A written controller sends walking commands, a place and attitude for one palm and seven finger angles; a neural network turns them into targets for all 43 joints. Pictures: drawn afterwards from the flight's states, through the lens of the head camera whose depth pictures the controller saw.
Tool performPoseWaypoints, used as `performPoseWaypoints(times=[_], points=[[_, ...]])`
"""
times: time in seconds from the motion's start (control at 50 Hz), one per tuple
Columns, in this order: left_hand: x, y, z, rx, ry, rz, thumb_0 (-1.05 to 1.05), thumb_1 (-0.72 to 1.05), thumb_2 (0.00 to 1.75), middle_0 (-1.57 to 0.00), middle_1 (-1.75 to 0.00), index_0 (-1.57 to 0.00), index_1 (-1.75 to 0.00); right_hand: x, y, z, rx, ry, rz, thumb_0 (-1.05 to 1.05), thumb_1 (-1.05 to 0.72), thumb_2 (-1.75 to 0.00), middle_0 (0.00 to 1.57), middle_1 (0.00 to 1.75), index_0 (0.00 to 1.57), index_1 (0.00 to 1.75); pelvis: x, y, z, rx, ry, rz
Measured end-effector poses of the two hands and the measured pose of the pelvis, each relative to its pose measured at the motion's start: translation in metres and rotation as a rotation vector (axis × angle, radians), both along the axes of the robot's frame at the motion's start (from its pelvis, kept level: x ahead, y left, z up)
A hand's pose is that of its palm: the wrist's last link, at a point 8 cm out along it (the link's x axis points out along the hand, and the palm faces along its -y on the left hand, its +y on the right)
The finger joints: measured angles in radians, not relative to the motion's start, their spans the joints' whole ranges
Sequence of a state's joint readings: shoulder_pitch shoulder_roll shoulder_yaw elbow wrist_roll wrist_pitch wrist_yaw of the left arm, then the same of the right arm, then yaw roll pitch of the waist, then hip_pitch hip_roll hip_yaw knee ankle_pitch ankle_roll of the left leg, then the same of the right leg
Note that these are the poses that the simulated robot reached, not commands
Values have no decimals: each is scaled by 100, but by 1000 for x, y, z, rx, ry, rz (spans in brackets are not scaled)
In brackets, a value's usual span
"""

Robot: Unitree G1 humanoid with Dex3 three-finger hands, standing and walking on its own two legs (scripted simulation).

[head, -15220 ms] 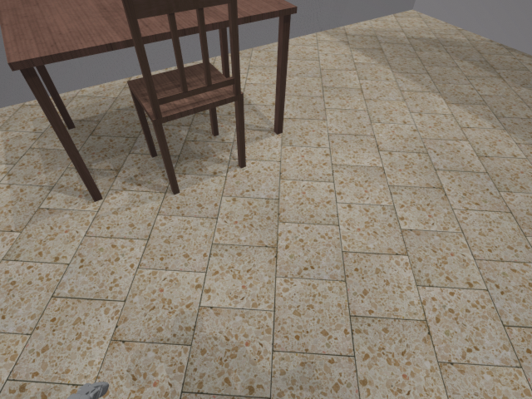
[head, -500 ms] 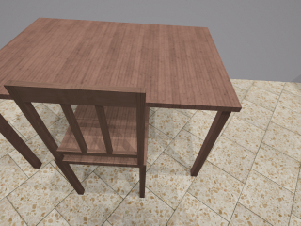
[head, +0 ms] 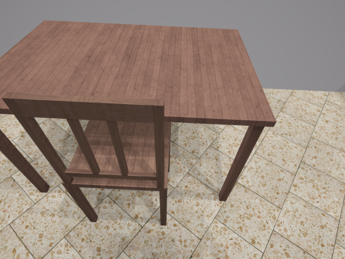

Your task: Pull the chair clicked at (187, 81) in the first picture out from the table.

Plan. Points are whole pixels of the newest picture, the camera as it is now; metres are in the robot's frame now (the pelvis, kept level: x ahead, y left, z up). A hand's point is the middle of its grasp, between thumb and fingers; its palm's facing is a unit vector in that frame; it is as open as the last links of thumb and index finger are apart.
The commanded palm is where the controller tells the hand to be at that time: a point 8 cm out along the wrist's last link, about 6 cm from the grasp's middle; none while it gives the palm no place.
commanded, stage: look again from close up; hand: left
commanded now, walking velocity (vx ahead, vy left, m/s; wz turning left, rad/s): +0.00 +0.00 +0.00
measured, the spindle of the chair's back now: (85, 148) +0.45 +0.32 -0.08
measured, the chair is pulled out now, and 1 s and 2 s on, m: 0.00 0.00 0.00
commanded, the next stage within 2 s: raise the hand toward the chair's back in 0.34 s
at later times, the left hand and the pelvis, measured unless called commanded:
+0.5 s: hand out of the picture +0.09 +0.22 -0.14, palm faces +0.16 -0.95 -0.27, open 7.4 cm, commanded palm +0.10 +0.26 -0.08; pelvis +0.00 -0.01 +0.00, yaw +0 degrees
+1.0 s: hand (80, 257) +0.14 +0.22 -0.07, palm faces +0.15 -0.99 -0.06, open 10.4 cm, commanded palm +0.12 +0.26 -0.06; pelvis -0.04 -0.02 -0.11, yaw +3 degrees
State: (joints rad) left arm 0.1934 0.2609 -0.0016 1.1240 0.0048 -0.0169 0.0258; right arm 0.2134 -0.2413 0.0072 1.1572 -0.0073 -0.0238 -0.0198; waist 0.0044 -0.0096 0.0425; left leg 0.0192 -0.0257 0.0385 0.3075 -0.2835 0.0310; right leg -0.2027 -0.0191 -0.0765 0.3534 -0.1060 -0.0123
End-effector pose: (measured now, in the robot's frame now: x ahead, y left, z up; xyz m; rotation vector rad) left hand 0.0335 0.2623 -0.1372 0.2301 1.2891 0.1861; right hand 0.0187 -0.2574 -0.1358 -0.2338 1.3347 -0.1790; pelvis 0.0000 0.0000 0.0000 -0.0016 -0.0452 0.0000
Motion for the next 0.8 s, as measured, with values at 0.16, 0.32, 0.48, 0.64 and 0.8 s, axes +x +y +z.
performPoseWaypoints(times=[0.16,0.32,0.48,0.64,0.8], points=[[4,0,2,10,-4,-3,1,91,89,-20,-30,-20,-30,3,-9,1,-8,-1,6,1,-91,-90,20,30,20,30,1,-4,0,0,5,1],[10,2,5,23,-15,-9,1,91,89,-20,-30,-20,-30,8,-18,3,-21,-8,10,1,-91,-90,20,30,20,30,2,-8,1,0,7,1],[26,4,14,27,-104,49,1,91,89,-20,-30,-20,-30,16,-26,5,-31,-60,10,1,-91,-90,20,30,20,30,0,-11,-1,2,10,-1],[142,1,137,-5,-1083,49,2,84,86,-19,-29,-19,-29,88,-9,23,12,-550,81,1,-91,-90,20,30,20,30,-12,-15,-17,21,88,19],[106,-25,76,-198,-1210,-188,1,68,80,-18,-26,-18,-26,154,-6,23,27,-815,207,1,-91,-90,20,30,20,30,-28,-23,-70,34,257,-1]])
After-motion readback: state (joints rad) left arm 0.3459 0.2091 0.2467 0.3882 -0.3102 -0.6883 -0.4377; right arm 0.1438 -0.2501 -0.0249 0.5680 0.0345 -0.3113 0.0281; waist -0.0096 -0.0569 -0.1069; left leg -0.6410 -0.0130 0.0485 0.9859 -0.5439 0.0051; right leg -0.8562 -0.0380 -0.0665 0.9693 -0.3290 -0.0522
